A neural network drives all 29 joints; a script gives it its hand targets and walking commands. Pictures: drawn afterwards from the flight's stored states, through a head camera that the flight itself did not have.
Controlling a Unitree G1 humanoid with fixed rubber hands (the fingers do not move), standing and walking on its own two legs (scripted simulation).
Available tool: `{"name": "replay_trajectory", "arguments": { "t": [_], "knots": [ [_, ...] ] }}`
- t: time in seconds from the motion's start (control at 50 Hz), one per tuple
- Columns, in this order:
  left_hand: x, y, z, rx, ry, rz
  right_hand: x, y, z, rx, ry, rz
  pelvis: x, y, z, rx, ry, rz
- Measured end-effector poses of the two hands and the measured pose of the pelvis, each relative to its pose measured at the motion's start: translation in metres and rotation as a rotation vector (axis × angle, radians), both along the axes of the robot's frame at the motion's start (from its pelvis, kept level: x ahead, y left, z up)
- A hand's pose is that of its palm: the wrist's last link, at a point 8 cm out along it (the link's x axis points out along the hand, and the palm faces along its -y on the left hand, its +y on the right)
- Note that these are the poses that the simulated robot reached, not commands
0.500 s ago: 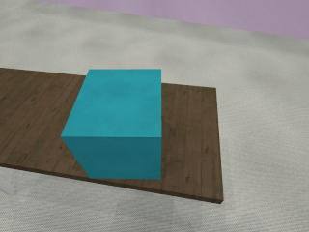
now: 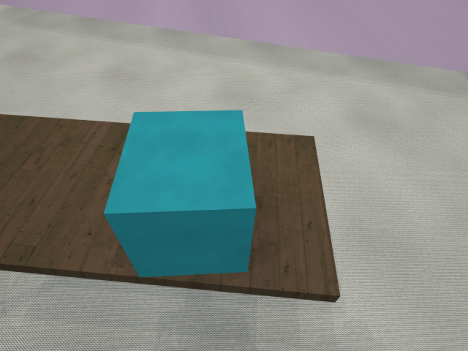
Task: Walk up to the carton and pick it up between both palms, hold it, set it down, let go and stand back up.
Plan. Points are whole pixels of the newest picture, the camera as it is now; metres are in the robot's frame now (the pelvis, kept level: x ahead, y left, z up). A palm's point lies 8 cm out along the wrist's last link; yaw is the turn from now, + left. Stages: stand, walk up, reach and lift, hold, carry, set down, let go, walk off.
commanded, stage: walk up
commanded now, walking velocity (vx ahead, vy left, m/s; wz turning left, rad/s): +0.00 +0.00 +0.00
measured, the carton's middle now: (191, 193) +0.46 +0.08 -0.01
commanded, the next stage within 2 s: none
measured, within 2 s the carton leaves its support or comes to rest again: neither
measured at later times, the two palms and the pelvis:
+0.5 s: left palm out of the picture -0.07 +0.17 -0.15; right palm out of the picture -0.03 -0.23 -0.15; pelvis -0.02 -0.02 +0.00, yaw +1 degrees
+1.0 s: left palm out of the picture -0.06 +0.36 -0.17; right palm out of the picture +0.05 -0.09 -0.12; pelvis -0.02 +0.13 +0.00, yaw +2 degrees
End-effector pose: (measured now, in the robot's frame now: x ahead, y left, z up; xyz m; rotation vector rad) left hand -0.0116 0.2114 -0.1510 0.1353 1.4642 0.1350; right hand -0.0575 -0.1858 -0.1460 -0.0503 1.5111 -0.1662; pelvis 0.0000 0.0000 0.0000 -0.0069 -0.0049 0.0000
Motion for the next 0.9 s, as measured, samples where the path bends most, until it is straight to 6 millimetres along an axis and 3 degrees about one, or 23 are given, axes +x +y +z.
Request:
{"name": "replay_trajectory", "arguments": {
  "t": [0.08, 0.16, 0.3, 0.5, 0.58, 0.7, 0.8, 0.9],
  "knots": [
    [0.012, -0.005, 0.005, 0.011, -0.059, -0.001, 0.006, -0.007, -0.005, 0.011, -0.023, 0.017, -0.002, -0.003, 0.001, 0.004, -0.012, 0.008],
    [0.01, -0.009, 0.006, 0.016, -0.078, 0.01, 0.017, -0.018, -0.005, 0.0, -0.054, 0.039, -0.006, -0.009, 0.001, 0.007, -0.018, 0.013],
    [-0.02, -0.026, 0.002, -0.017, -0.027, 0.033, 0.028, -0.035, 0.0, -0.03, -0.081, 0.071, -0.012, -0.017, 0.003, 0.009, -0.017, 0.018],
    [-0.059, -0.043, 0.003, -0.039, 0.042, 0.072, 0.022, -0.045, -0.001, -0.038, -0.04, 0.099, -0.018, -0.02, 0.001, 0.007, -0.009, 0.026],
    [-0.076, -0.017, 0.015, 0.051, 0.04, 0.135, 0.029, -0.054, -0.005, -0.053, -0.003, 0.159, -0.025, -0.007, 0.002, 0.033, 0.004, 0.032],
    [-0.104, 0.036, 0.032, 0.141, 0.104, 0.15, 0.071, -0.041, -0.008, -0.07, -0.118, 0.161, -0.029, 0.025, 0.002, 0.044, 0.023, 0.036],
    [-0.102, 0.082, 0.025, 0.142, 0.09, 0.155, 0.106, 0.001, -0.008, -0.068, -0.204, 0.168, -0.03, 0.063, -0.005, 0.028, 0.032, 0.045],
    [-0.084, 0.133, -0.008, 0.078, 0.053, 0.151, 0.121, 0.057, -0.001, -0.101, -0.269, 0.181, -0.029, 0.107, -0.017, 0.02, 0.02, 0.041]
  ]
}}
